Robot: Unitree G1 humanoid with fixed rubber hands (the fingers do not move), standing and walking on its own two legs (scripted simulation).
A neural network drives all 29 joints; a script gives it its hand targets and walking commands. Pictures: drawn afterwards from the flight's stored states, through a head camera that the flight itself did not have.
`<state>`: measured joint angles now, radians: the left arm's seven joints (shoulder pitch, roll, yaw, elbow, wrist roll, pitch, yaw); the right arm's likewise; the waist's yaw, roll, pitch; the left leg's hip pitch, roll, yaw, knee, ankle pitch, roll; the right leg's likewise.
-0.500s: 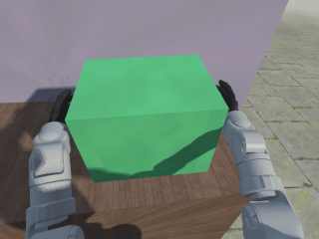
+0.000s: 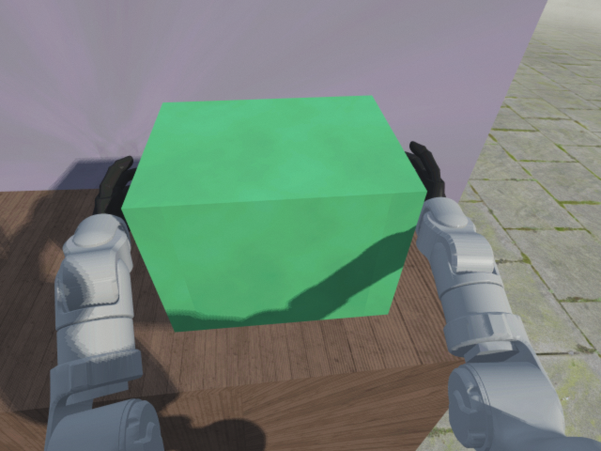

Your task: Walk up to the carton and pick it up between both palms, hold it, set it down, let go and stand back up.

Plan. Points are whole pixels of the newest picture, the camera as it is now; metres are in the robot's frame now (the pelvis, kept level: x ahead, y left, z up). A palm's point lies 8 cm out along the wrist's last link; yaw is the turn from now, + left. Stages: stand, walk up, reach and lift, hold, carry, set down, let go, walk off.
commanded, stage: hold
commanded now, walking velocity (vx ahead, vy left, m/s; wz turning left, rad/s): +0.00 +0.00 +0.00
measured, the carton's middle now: (276, 209) +0.42 +0.01 +0.14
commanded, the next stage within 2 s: none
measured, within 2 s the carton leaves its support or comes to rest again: neither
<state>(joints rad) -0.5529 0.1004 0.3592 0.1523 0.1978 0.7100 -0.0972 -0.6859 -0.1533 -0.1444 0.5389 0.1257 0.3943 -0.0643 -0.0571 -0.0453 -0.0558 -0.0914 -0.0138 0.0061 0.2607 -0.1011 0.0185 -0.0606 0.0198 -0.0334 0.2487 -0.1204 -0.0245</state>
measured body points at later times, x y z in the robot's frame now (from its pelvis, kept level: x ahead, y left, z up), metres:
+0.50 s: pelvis +0.01 +0.00 +0.00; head -0.04 +0.02 +0.45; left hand +0.36 +0.20 +0.18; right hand +0.37 -0.21 +0.19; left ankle +0.03 +0.11 -0.75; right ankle +0.01 -0.10 -0.75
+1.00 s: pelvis +0.01 +0.01 +0.00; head -0.04 +0.02 +0.45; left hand +0.36 +0.21 +0.18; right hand +0.37 -0.20 +0.18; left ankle +0.03 +0.11 -0.75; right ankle +0.01 -0.10 -0.75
